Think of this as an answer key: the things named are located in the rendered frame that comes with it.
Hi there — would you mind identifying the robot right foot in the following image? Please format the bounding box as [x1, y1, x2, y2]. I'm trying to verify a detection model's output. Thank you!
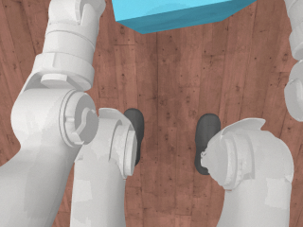
[194, 113, 222, 175]

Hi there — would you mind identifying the carton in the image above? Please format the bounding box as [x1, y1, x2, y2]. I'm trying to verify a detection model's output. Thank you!
[112, 0, 257, 34]

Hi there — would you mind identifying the robot left upper arm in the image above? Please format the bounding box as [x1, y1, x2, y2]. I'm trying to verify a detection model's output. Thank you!
[0, 88, 99, 227]

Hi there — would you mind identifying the robot right upper arm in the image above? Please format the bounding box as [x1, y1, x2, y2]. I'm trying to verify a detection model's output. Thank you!
[284, 60, 303, 122]

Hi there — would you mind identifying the robot right shin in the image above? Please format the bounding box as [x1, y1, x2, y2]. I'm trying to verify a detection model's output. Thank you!
[201, 117, 294, 183]

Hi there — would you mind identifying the robot right forearm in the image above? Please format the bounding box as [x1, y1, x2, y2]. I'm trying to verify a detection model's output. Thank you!
[284, 0, 303, 61]

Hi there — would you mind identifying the robot left forearm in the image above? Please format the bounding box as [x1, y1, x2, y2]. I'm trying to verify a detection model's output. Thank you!
[10, 0, 106, 125]

